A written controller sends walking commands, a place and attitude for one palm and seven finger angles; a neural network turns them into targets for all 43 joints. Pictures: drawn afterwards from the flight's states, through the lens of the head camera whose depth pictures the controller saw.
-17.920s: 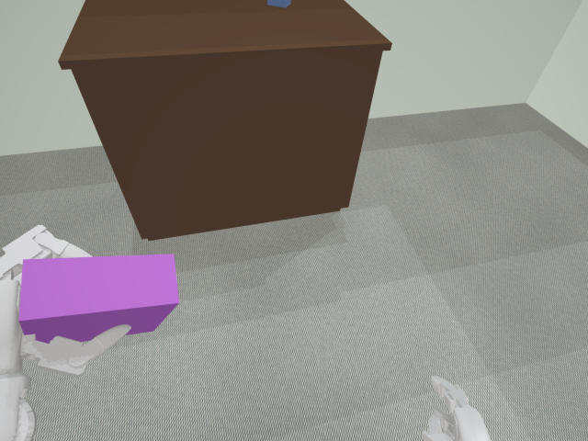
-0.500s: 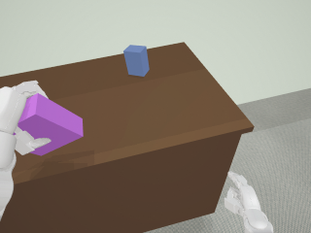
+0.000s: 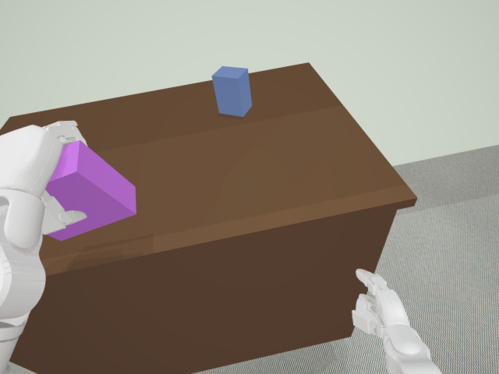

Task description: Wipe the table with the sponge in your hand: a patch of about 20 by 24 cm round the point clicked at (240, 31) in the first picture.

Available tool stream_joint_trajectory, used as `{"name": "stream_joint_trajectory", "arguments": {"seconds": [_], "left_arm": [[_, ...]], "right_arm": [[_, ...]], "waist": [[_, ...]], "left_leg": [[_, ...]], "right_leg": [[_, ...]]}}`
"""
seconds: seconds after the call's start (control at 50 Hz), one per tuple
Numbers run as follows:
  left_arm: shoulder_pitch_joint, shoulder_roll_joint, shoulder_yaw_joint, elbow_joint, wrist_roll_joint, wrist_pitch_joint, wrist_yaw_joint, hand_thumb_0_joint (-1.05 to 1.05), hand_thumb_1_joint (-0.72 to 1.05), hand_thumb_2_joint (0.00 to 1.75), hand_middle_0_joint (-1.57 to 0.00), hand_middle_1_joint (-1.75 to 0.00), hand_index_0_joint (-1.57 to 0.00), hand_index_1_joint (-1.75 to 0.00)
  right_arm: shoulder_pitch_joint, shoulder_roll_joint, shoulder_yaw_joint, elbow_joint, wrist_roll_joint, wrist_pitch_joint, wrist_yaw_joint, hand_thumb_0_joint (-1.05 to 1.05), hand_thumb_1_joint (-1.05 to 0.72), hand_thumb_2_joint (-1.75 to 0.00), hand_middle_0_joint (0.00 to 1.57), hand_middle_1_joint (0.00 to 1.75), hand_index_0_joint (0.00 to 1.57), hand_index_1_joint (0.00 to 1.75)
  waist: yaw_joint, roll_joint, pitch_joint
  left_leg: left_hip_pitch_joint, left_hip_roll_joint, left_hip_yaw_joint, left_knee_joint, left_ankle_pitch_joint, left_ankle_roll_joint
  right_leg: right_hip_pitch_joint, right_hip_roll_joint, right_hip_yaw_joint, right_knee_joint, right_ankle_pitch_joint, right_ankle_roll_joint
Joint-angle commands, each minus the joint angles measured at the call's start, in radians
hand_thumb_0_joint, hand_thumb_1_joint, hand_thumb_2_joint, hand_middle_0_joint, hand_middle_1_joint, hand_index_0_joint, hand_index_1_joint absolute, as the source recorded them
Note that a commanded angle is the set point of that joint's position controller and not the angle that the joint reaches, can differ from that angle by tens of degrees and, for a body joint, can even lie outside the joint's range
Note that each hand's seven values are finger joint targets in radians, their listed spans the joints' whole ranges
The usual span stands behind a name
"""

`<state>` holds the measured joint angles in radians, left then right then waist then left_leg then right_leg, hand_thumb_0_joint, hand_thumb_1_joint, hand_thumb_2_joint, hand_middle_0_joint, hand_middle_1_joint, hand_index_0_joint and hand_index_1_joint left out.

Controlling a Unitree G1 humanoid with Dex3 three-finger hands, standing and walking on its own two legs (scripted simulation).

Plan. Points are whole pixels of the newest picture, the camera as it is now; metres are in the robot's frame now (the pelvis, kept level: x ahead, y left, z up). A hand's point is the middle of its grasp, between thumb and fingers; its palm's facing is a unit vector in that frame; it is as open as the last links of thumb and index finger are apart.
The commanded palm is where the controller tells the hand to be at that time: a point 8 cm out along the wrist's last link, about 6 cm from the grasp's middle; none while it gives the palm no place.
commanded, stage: turn the palm down, sponge in hand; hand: left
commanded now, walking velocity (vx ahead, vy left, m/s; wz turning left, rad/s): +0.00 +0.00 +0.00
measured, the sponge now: (80, 202) +0.26 +0.30 +0.18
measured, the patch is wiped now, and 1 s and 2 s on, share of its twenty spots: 0.00 0.00 0.00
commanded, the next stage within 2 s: move the sponge above the wiping area in 0.38 s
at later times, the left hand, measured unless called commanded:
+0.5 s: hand (107, 202) +0.25 +0.24 +0.20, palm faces +0.17 -0.09 -0.98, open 9.6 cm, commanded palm +0.19 +0.25 +0.30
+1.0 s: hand (100, 213) +0.25 +0.26 +0.18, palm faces +0.04 -0.02 -1.00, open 9.6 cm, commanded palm +0.21 +0.27 +0.29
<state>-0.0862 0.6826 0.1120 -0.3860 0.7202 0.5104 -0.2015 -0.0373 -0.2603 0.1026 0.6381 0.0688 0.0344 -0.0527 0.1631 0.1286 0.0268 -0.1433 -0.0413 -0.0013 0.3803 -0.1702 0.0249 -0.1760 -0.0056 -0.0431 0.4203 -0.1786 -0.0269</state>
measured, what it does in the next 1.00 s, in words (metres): stands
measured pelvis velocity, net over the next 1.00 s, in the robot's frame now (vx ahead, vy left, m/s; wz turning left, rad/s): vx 0.00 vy -0.02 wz -0.01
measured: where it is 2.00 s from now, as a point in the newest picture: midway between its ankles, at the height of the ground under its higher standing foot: outside the picture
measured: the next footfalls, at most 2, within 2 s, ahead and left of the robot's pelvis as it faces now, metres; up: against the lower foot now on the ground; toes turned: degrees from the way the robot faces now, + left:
none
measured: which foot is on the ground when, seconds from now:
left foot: down 0.00-1.00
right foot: down 0.00-1.00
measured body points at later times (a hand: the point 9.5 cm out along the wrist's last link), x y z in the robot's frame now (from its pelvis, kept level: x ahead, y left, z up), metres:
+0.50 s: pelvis +0.00 -0.03 -0.01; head -0.02 -0.10 +0.44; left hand +0.23 +0.24 +0.26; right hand +0.27 -0.23 -0.08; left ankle +0.03 +0.10 -0.74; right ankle +0.04 -0.10 -0.74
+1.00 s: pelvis +0.00 -0.02 -0.01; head -0.02 -0.08 +0.44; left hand +0.24 +0.26 +0.23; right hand +0.25 -0.23 -0.09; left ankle +0.03 +0.10 -0.74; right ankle +0.04 -0.10 -0.74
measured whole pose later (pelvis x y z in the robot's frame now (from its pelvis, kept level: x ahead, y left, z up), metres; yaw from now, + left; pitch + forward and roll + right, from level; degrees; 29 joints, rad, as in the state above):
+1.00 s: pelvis +0.00 -0.02 -0.01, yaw -1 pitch -5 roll +1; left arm -0.02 0.70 0.04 -0.25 0.76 0.33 -0.23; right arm 0.02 -0.30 0.05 0.67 0.05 -0.04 -0.09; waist 0.14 0.13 0.04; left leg -0.17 -0.01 0.00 0.47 -0.21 -0.01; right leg -0.21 0.02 -0.04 0.51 -0.22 -0.06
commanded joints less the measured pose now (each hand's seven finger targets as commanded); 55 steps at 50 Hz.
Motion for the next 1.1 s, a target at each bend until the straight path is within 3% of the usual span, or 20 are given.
{"name": "stream_joint_trajectory", "arguments": {"seconds": [0.0,0.06,0.14,0.16,0.22,0.26,0.32,0.36,0.48,0.56,0.62,0.68,0.76,0.84,0.86,0.9,0.96,1.02,1.06,1.08], "left_arm": [[-0.249,0.259,0.107,-0.243,0.051,-0.059,0.042,0.00,0.10,1.30,-1.20,-1.60,-1.20,-1.60],[-0.312,0.360,0.189,-0.325,0.087,-0.069,0.066,0.00,0.10,1.30,-1.20,-1.60,-1.20,-1.60],[-0.309,0.380,0.227,-0.203,0.089,-0.086,0.104,0.00,0.10,1.30,-1.20,-1.60,-1.20,-1.60],[-0.308,0.368,0.236,-0.187,0.078,-0.076,0.104,0.00,0.10,1.30,-1.20,-1.60,-1.20,-1.60],[-0.265,0.309,0.199,-0.099,0.029,-0.074,0.098,0.00,0.10,1.30,-1.20,-1.60,-1.20,-1.60],[-0.208,0.235,0.157,-0.049,0.011,-0.058,0.072,0.00,0.10,1.30,-1.20,-1.60,-1.20,-1.60],[-0.141,0.198,0.106,-0.055,-0.009,-0.067,0.045,0.00,0.10,1.30,-1.20,-1.60,-1.20,-1.60],[-0.140,0.171,0.081,-0.098,-0.003,-0.065,0.036,0.00,0.10,1.30,-1.20,-1.60,-1.20,-1.60],[-0.285,0.397,0.226,-0.247,0.069,-0.102,0.084,0.00,0.10,1.30,-1.20,-1.60,-1.20,-1.60],[-0.292,0.432,0.282,-0.144,0.080,-0.108,0.117,0.00,0.10,1.30,-1.20,-1.60,-1.20,-1.60],[-0.300,0.361,0.224,-0.012,0.039,-0.111,0.123,0.00,0.10,1.30,-1.20,-1.60,-1.20,-1.60],[-0.246,0.335,0.212,0.075,0.016,-0.100,0.090,0.00,0.10,1.30,-1.20,-1.60,-1.20,-1.60],[-0.134,0.234,0.122,0.044,0.008,-0.102,0.025,0.00,0.10,1.30,-1.20,-1.60,-1.20,-1.60],[-0.161,0.317,0.151,-0.011,0.033,-0.136,0.010,0.00,0.10,1.30,-1.20,-1.60,-1.20,-1.60],[-0.227,0.348,0.167,-0.041,0.054,-0.140,0.013,0.00,0.10,1.30,-1.20,-1.60,-1.20,-1.60],[-0.313,0.398,0.183,-0.067,0.089,-0.167,0.029,0.00,0.10,1.30,-1.20,-1.60,-1.20,-1.60],[-0.367,0.447,0.257,-0.186,0.093,-0.228,0.079,0.00,0.10,1.30,-1.20,-1.60,-1.20,-1.60],[-0.305,0.381,0.260,-0.111,0.060,-0.242,0.127,0.00,0.10,1.30,-1.20,-1.60,-1.20,-1.60],[-0.314,0.339,0.253,-0.016,0.045,-0.195,0.145,0.00,0.10,1.30,-1.20,-1.60,-1.20,-1.60],[-0.323,0.318,0.230,0.046,0.036,-0.179,0.147,0.00,0.10,1.30,-1.20,-1.60,-1.20,-1.60]], "right_arm": [[-0.255,-0.085,-0.050,-0.195,-0.011,-0.077,-0.011,0.00,-0.90,-0.90,0.20,0.30,0.20,0.30],[-0.294,-0.076,-0.039,-0.208,-0.015,-0.091,-0.012,0.00,-0.90,-0.90,0.20,0.30,0.20,0.30],[-0.235,-0.077,-0.051,-0.156,-0.033,-0.081,-0.003,0.00,-0.90,-0.90,0.20,0.30,0.20,0.30],[-0.273,-0.072,-0.048,-0.169,-0.016,-0.089,0.001,0.00,-0.90,-0.90,0.20,0.30,0.20,0.30],[-0.231,-0.087,-0.059,-0.149,-0.015,-0.072,0.006,0.00,-0.90,-0.90,0.20,0.30,0.20,0.30],[-0.270,-0.076,-0.054,-0.169,0.006,-0.080,0.005,0.00,-0.90,-0.90,0.20,0.30,0.20,0.30],[-0.227,-0.096,-0.068,-0.174,0.003,-0.073,-0.001,0.00,-0.90,-0.90,0.20,0.30,0.20,0.30],[-0.274,-0.078,-0.055,-0.201,0.015,-0.089,0.001,0.00,-0.90,-0.90,0.20,0.30,0.20,0.30],[-0.244,-0.093,-0.068,-0.193,-0.026,-0.115,-0.016,0.00,-0.90,-0.90,0.20,0.30,0.20,0.30],[-0.236,-0.086,-0.075,-0.169,-0.016,-0.109,-0.011,0.00,-0.90,-0.90,0.20,0.30,0.20,0.30],[-0.201,-0.099,-0.084,-0.140,-0.014,-0.095,-0.009,0.00,-0.90,-0.90,0.20,0.30,0.20,0.30],[-0.204,-0.112,-0.087,-0.135,-0.009,-0.098,-0.012,0.00,-0.90,-0.90,0.20,0.30,0.20,0.30],[-0.250,-0.091,-0.073,-0.180,0.012,-0.110,-0.014,0.00,-0.90,-0.90,0.20,0.30,0.20,0.30],[-0.208,-0.109,-0.082,-0.177,-0.006,-0.115,-0.031,0.00,-0.90,-0.90,0.20,0.30,0.20,0.30],[-0.250,-0.102,-0.072,-0.183,-0.003,-0.127,-0.032,0.00,-0.90,-0.90,0.20,0.30,0.20,0.30],[-0.210,-0.101,-0.076,-0.169,-0.021,-0.132,-0.035,0.00,-0.90,-0.90,0.20,0.30,0.20,0.30],[-0.229,-0.075,-0.068,-0.177,-0.024,-0.160,-0.038,0.00,-0.90,-0.90,0.20,0.30,0.20,0.30],[-0.175,-0.073,-0.078,-0.136,-0.033,-0.149,-0.025,0.00,-0.90,-0.90,0.20,0.30,0.20,0.30],[-0.214,-0.073,-0.080,-0.127,-0.014,-0.146,-0.017,0.00,-0.90,-0.90,0.20,0.30,0.20,0.30],[-0.173,-0.096,-0.088,-0.107,-0.023,-0.133,-0.014,0.00,-0.90,-0.90,0.20,0.30,0.20,0.30]], "waist": [[-0.008,-0.009,-0.270],[0.012,0.033,-0.306],[0.020,-0.009,-0.270],[0.021,-0.012,-0.249],[0.007,-0.050,-0.199],[-0.001,-0.092,-0.155],[-0.015,-0.126,-0.165],[-0.020,-0.111,-0.161],[0.006,-0.033,-0.305],[0.014,-0.041,-0.254],[-0.006,-0.054,-0.177],[-0.013,-0.097,-0.165],[-0.027,-0.113,-0.151],[-0.027,-0.123,-0.198],[-0.028,-0.081,-0.206],[-0.023,-0.046,-0.246],[0.006,0.024,-0.314],[0.008,0.018,-0.260],[0.008,0.005,-0.204],[-0.003,-0.019,-0.190]], "left_leg": [[0.022,0.029,-0.042,-0.054,0.075,0.006],[0.024,0.017,-0.053,-0.038,0.102,0.006],[0.017,0.015,-0.035,-0.025,0.156,-0.001],[0.015,0.014,-0.047,-0.021,0.145,-0.005],[-0.006,0.024,-0.029,-0.024,0.127,-0.008],[-0.016,0.022,-0.024,-0.009,0.093,-0.007],[-0.034,0.026,-0.005,0.002,0.051,-0.001],[-0.033,0.021,-0.006,0.017,0.030,-0.001],[-0.012,0.003,-0.012,0.053,0.099,0.003],[-0.014,0.001,-0.024,0.046,0.105,-0.003],[-0.031,0.017,-0.014,0.032,0.071,-0.008],[-0.051,0.024,-0.007,0.044,0.061,-0.008],[-0.057,0.020,-0.001,0.057,0.030,-0.002],[-0.065,0.018,-0.007,0.063,0.012,0.005],[-0.044,0.014,-0.015,0.065,0.013,0.003],[-0.022,0.008,-0.017,0.048,0.044,0.007],[0.039,0.003,-0.033,0.038,0.094,0.005],[0.019,0.022,-0.027,0.011,0.122,-0.010],[0.000,0.025,-0.036,0.005,0.094,-0.017],[-0.021,0.039,-0.024,-0.002,0.073,-0.021]], "right_leg": [[0.115,0.008,0.062,-0.039,-0.004,-0.023],[0.141,0.022,0.115,-0.030,-0.008,-0.041],[0.131,0.000,0.106,-0.045,0.027,-0.041],[0.117,0.016,0.142,-0.057,0.010,-0.050],[0.105,-0.008,0.103,-0.068,0.032,-0.028],[0.061,0.001,0.131,-0.086,-0.005,-0.024],[0.067,-0.023,0.104,-0.078,-0.026,-0.001],[0.038,-0.018,0.136,-0.088,-0.075,-0.004],[0.116,-0.034,0.170,-0.036,-0.042,-0.019],[0.098,-0.012,0.221,-0.057,-0.025,-0.037],[0.068,-0.026,0.185,-0.079,-0.044,-0.021],[0.062,-0.039,0.182,-0.082,-0.044,-0.011],[0.028,-0.039,0.181,-0.088,-0.094,0.001],[0.051,-0.053,0.165,-0.064,-0.116,0.008],[0.032,-0.038,0.189,-0.066,-0.125,-0.005],[0.054,-0.037,0.148,-0.044,-0.087,-0.008],[0.082,-0.012,0.161,-0.037,-0.043,-0.034],[0.085,-0.019,0.102,-0.041,0.007,-0.035],[0.058,-0.008,0.136,-0.058,-0.024,-0.041],[0.056,-0.025,0.108,-0.063,-0.030,-0.031]]}}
